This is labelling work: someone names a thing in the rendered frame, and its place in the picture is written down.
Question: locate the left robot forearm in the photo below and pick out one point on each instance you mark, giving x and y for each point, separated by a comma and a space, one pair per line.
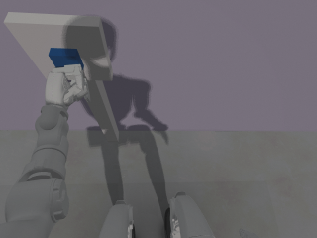
50, 154

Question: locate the button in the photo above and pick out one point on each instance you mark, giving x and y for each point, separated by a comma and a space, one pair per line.
65, 56

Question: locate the right robot shin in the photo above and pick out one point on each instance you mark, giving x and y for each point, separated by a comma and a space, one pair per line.
175, 230

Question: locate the panel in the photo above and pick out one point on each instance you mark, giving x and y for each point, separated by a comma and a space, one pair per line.
37, 33

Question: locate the left robot upper arm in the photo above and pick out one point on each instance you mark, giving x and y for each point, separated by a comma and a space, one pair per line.
34, 208

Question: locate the right robot thigh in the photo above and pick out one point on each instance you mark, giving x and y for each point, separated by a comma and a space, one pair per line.
191, 221

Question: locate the robot left hand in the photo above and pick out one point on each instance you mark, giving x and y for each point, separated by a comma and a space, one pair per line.
59, 91

